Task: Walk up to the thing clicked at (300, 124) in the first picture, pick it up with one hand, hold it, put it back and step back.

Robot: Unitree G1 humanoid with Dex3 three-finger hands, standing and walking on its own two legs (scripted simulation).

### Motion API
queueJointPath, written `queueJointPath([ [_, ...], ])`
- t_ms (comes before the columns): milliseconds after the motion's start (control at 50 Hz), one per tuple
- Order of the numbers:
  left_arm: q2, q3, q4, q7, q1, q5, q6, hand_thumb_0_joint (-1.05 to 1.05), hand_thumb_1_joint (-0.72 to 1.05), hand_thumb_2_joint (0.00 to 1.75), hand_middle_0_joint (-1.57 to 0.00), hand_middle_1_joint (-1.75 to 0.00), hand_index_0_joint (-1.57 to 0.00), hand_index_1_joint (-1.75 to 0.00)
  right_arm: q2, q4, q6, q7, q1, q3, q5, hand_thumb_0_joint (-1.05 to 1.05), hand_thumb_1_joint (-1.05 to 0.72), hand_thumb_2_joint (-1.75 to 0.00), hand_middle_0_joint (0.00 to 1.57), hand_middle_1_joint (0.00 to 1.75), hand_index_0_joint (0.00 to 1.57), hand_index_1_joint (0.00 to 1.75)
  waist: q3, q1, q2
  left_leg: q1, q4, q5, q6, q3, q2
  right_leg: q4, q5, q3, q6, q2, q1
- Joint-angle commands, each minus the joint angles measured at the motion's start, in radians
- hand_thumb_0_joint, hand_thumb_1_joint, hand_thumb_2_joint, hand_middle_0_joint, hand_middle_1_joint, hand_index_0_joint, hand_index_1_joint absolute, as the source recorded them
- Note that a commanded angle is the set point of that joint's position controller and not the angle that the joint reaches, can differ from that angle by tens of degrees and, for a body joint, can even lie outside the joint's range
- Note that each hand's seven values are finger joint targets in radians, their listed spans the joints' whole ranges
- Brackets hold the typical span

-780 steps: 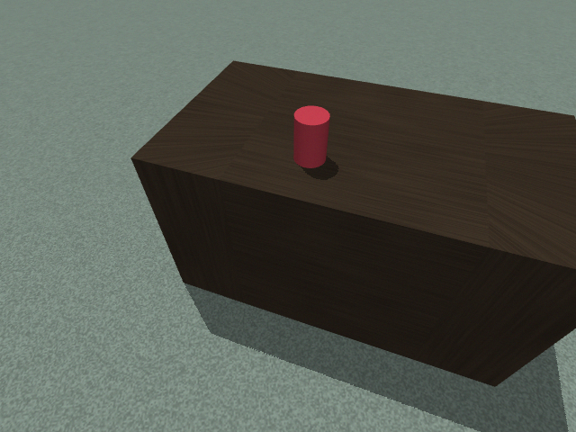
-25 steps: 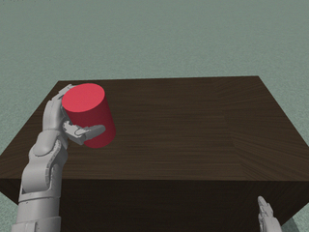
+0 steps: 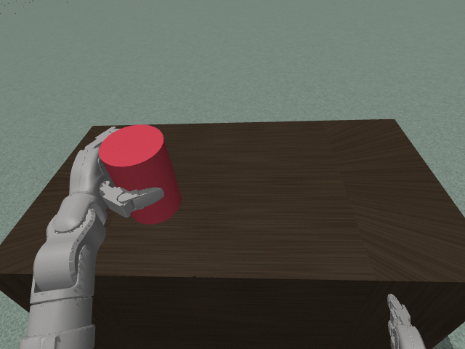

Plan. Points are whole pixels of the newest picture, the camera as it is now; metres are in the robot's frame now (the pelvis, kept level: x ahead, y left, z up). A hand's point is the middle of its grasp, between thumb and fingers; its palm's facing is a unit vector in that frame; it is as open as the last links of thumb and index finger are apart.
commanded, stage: hold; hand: left
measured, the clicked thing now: (145, 176) +0.34 +0.14 +0.19
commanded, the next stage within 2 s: none
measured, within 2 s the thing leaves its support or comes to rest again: neither
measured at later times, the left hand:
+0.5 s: hand (129, 174) +0.33 +0.16 +0.20, palm faces +0.06 -1.00 -0.01, open 11.9 cm
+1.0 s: hand (127, 174) +0.33 +0.16 +0.21, palm faces +0.07 -1.00 -0.01, open 11.9 cm
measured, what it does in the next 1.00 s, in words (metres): stands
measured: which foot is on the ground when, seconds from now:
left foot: down 0.00-1.00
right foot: down 0.00-1.00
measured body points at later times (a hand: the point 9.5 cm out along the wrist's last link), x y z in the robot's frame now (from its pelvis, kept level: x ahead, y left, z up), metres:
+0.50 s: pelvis +0.00 +0.00 +0.00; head -0.03 -0.03 +0.45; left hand +0.32 +0.21 +0.21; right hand +0.16 -0.27 -0.08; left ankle -0.02 +0.12 -0.73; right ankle +0.02 -0.14 -0.73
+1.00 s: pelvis -0.01 +0.00 +0.00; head -0.03 -0.03 +0.45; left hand +0.32 +0.22 +0.21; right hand +0.16 -0.27 -0.08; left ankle -0.02 +0.12 -0.73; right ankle +0.02 -0.14 -0.73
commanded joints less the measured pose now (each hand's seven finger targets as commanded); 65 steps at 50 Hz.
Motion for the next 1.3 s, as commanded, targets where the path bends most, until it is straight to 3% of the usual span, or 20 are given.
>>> queueJointPath([
  [0,0.185,0.075,-0.214,0.012,-0.418,0.002,-0.092,0.00,-0.06,1.21,-1.23,-1.40,-1.25,-1.40,-0.131,-0.134,-0.062,-0.008,-0.113,-0.046,0.001,0.00,0.51,-0.06,0.05,0.05,0.05,0.05,-0.192,-0.002,-0.080,0.042,-0.083,0.264,0.006,0.006,-0.010,-0.081,0.204,-0.037,-0.021,0.022,0.085],
  [180,0.164,0.049,-0.207,-0.024,-0.367,-0.008,-0.083,0.00,-0.09,1.22,-1.26,-1.43,-1.29,-1.43,-0.132,-0.142,-0.054,0.003,-0.146,-0.039,0.008,0.00,0.51,-0.06,0.05,0.05,0.05,0.05,-0.193,0.008,-0.061,0.049,-0.093,0.268,0.005,0.008,-0.010,-0.089,0.197,-0.043,-0.027,0.026,0.086],
  [260,0.205,0.083,-0.296,-0.013,-0.406,-0.013,-0.090,0.00,-0.10,1.21,-1.24,-1.41,-1.26,-1.41,-0.139,-0.152,-0.054,0.003,-0.151,-0.040,0.007,0.00,0.52,-0.06,0.05,0.05,0.05,0.05,-0.200,0.011,-0.059,0.054,-0.094,0.242,0.009,0.009,-0.012,-0.095,0.177,-0.042,-0.024,0.025,0.091],
  [300,0.163,0.048,-0.241,-0.010,-0.346,-0.006,-0.083,0.00,-0.09,1.21,-1.24,-1.41,-1.27,-1.42,-0.138,-0.128,-0.054,0.000,-0.126,-0.044,0.004,0.00,0.51,-0.06,0.05,0.05,0.05,0.05,-0.188,-0.003,-0.073,0.057,-0.099,0.248,0.005,0.004,-0.006,-0.089,0.178,-0.042,-0.024,0.029,0.085],
  [340,0.206,0.090,-0.291,-0.005,-0.382,-0.013,-0.091,0.00,-0.06,1.21,-1.23,-1.40,-1.26,-1.41,-0.144,-0.136,-0.052,-0.004,-0.139,-0.047,0.004,0.00,0.51,-0.06,0.05,0.05,0.05,0.05,-0.182,0.005,-0.075,0.045,-0.099,0.220,0.009,0.007,-0.011,-0.101,0.161,-0.042,-0.021,0.025,0.084],
  [440,0.174,0.054,-0.271,-0.003,-0.375,-0.007,-0.077,0.00,-0.08,1.23,-1.23,-1.42,-1.25,-1.42,-0.133,-0.130,-0.054,-0.011,-0.140,-0.037,0.005,0.00,0.52,-0.06,0.05,0.05,0.05,0.05,-0.189,-0.007,-0.064,0.062,-0.102,0.237,0.009,0.008,-0.012,-0.098,0.179,-0.041,-0.024,0.026,0.081],
  [500,0.198,0.087,-0.250,-0.001,-0.386,-0.015,-0.078,0.00,-0.11,1.24,-1.24,-1.42,-1.26,-1.43,-0.140,-0.104,-0.056,-0.011,-0.128,-0.041,0.003,0.00,0.52,-0.06,0.05,0.05,0.05,0.05,-0.162,-0.003,-0.084,0.045,-0.103,0.222,0.013,0.007,-0.014,-0.107,0.169,-0.040,-0.021,0.022,0.083],
  [520,0.169,0.053,-0.215,-0.002,-0.379,-0.009,-0.072,0.00,-0.10,1.23,-1.24,-1.43,-1.26,-1.43,-0.145,-0.101,-0.060,-0.012,-0.158,-0.047,0.005,0.00,0.52,-0.06,0.05,0.05,0.05,0.05,-0.157,-0.003,-0.073,0.048,-0.105,0.214,0.012,0.011,-0.016,-0.105,0.163,-0.038,-0.022,0.023,0.075],
  [620,0.195,0.078,-0.217,-0.008,-0.385,-0.010,-0.074,0.00,-0.09,1.24,-1.24,-1.42,-1.27,-1.43,-0.139,-0.108,-0.065,-0.008,-0.144,-0.039,0.005,0.00,0.52,-0.06,0.05,0.05,0.05,0.05,-0.166,0.004,-0.080,0.045,-0.112,0.217,0.008,0.004,-0.010,-0.107,0.155,-0.043,-0.024,0.027,0.078],
  [640,0.155,0.036,-0.188,-0.011,-0.372,-0.006,-0.067,0.00,-0.10,1.24,-1.24,-1.43,-1.27,-1.44,-0.123,-0.118,-0.065,-0.007,-0.152,-0.026,0.006,0.00,0.52,-0.06,0.05,0.05,0.05,0.05,-0.160,-0.003,-0.066,0.053,-0.111,0.229,0.008,0.008,-0.009,-0.104,0.166,-0.042,-0.027,0.027,0.074],
  [660,0.153,0.049,-0.207,-0.013,-0.365,-0.013,-0.068,0.00,-0.08,1.24,-1.25,-1.43,-1.27,-1.44,-0.100,-0.103,-0.061,-0.004,-0.141,-0.009,0.006,0.00,0.52,-0.06,0.05,0.05,0.05,0.05,-0.162,0.012,-0.075,0.045,-0.108,0.229,0.009,0.007,-0.011,-0.106,0.164,-0.044,-0.025,0.026,0.084],
  [700,0.184,0.073,-0.210,-0.011,-0.360,-0.013,-0.070,0.00,-0.08,1.23,-1.24,-1.42,-1.26,-1.43,-0.157,-0.108,-0.062,-0.007,-0.153,-0.057,0.005,0.00,0.52,-0.06,0.05,0.05,0.05,0.05,-0.173,0.009,-0.075,0.047,-0.109,0.237,0.007,0.007,-0.010,-0.104,0.171,-0.043,-0.025,0.026,0.089],
  [740,0.181,0.071,-0.243,-0.007,-0.382,-0.010,-0.073,0.00,-0.08,1.22,-1.22,-1.41,-1.25,-1.41,-0.131,-0.139,-0.065,0.001,-0.156,-0.028,0.004,0.00,0.52,-0.06,0.05,0.05,0.05,0.05,-0.179,0.019,-0.065,0.045,-0.111,0.240,0.005,0.006,-0.009,-0.103,0.170,-0.043,-0.027,0.027,0.100],
  [820,0.200,0.097,-0.240,0.002,-0.365,-0.008,-0.083,0.00,-0.04,1.25,-1.24,-1.43,-1.26,-1.43,-0.137,-0.119,-0.061,-0.006,-0.143,-0.045,0.001,0.00,0.52,-0.06,0.05,0.05,0.05,0.05,-0.179,0.010,-0.097,0.049,-0.107,0.212,0.015,0.013,-0.014,-0.117,0.153,-0.037,-0.017,0.023,0.103],
  [900,0.208,0.093,-0.284,0.001,-0.381,-0.007,-0.094,0.00,-0.06,1.25,-1.23,-1.42,-1.25,-1.42,-0.131,-0.127,-0.063,-0.009,-0.153,-0.037,0.002,0.00,0.52,-0.06,0.05,0.05,0.05,0.05,-0.183,0.013,-0.062,0.058,-0.112,0.221,0.008,0.011,-0.011,-0.110,0.157,-0.038,-0.022,0.026,0.099],
  [960,0.166,0.052,-0.251,-0.015,-0.346,-0.011,-0.089,0.00,-0.09,1.25,-1.24,-1.43,-1.26,-1.44,-0.129,-0.111,-0.064,-0.008,-0.163,-0.032,0.000,0.00,0.52,-0.06,0.05,0.05,0.05,0.05,-0.160,0.007,-0.050,0.046,-0.118,0.219,0.004,0.005,-0.006,-0.108,0.155,-0.039,-0.028,0.028,0.090],
  [1040,0.181,0.062,-0.248,-0.022,-0.359,-0.011,-0.085,0.00,-0.09,1.26,-1.24,-1.43,-1.26,-1.44,-0.112,-0.107,-0.065,-0.005,-0.137,-0.016,0.001,0.00,0.51,-0.06,0.05,0.05,0.05,0.05,-0.171,0.003,-0.053,0.051,-0.117,0.214,0.010,0.013,-0.011,-0.114,0.154,-0.037,-0.025,0.026,0.091],
  [1080,0.170,0.054,-0.239,-0.021,-0.347,-0.015,-0.079,0.00,-0.08,1.25,-1.23,-1.43,-1.26,-1.43,-0.156,-0.095,-0.066,-0.012,-0.144,-0.053,0.001,0.00,0.52,-0.06,0.05,0.05,0.05,0.05,-0.163,-0.014,-0.070,0.064,-0.117,0.212,0.011,0.011,-0.009,-0.112,0.159,-0.039,-0.023,0.030,0.074],
  [1120,0.177,0.068,-0.255,-0.013,-0.381,-0.020,-0.085,0.00,-0.11,1.25,-1.22,-1.42,-1.24,-1.43,-0.126,-0.106,-0.070,-0.009,-0.153,-0.023,0.001,0.00,0.52,-0.06,0.05,0.05,0.05,0.05,-0.168,-0.003,-0.074,0.058,-0.118,0.210,0.011,0.008,-0.009,-0.114,0.155,-0.040,-0.023,0.028,0.088],
  [1280,0.170,0.066,-0.202,-0.004,-0.349,-0.010,-0.084,0.00,-0.10,1.25,-1.22,-1.43,-1.25,-1.43,-0.133,-0.091,-0.071,-0.014,-0.141,-0.038,-0.002,0.00,0.52,-0.06,0.05,0.05,0.05,0.05,-0.162,0.001,-0.085,0.053,-0.116,0.236,0.010,0.012,-0.010,-0.111,0.176,-0.038,-0.023,0.026,0.097],
])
